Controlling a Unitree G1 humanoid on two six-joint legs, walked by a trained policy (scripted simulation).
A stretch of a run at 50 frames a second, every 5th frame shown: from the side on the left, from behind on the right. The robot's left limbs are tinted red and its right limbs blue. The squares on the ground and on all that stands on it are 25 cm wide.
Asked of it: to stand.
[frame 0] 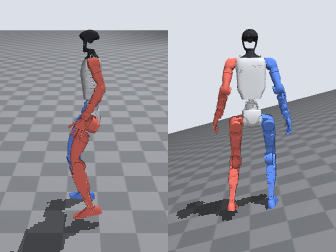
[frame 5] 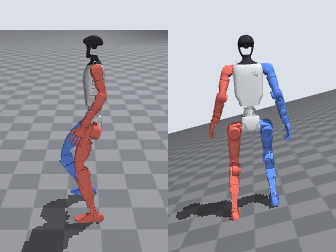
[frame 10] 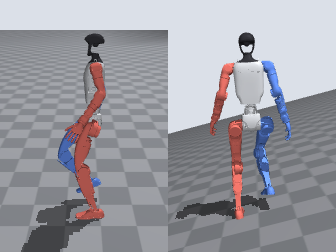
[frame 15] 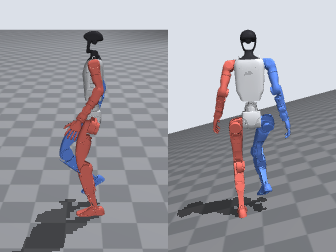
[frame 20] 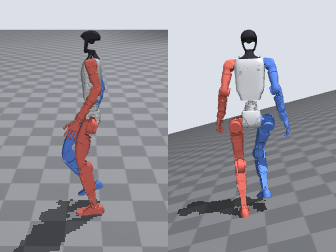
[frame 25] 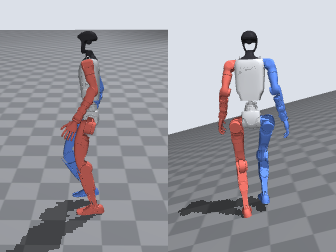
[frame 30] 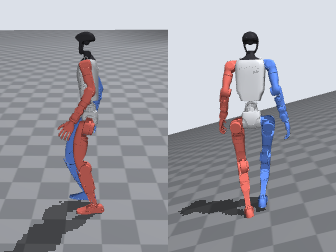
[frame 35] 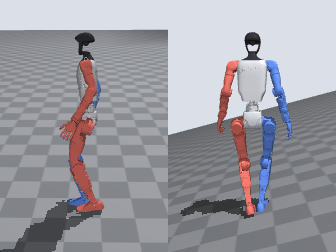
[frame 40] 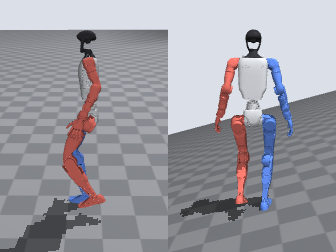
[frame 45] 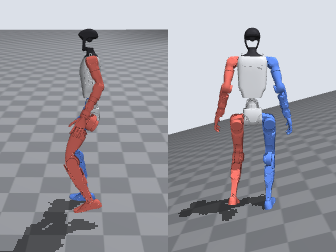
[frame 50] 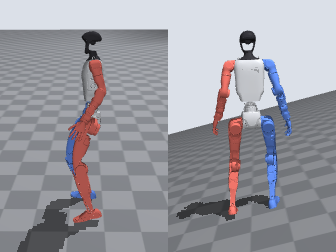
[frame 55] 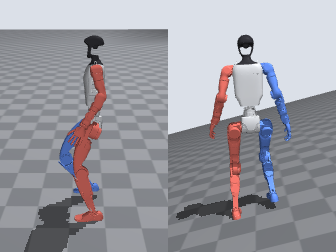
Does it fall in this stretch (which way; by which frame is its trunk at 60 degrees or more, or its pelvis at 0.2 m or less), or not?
no
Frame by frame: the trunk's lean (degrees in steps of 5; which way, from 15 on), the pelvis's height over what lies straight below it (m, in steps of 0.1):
0: 5, 0.8
5: 5, 0.7
10: 5, 0.8
15: 0, 0.8
20: 0, 0.8
25: 5, 0.8
30: 5, 0.8
35: 5, 0.8
40: 5, 0.8
45: 5, 0.8
50: 0, 0.8
55: 5, 0.7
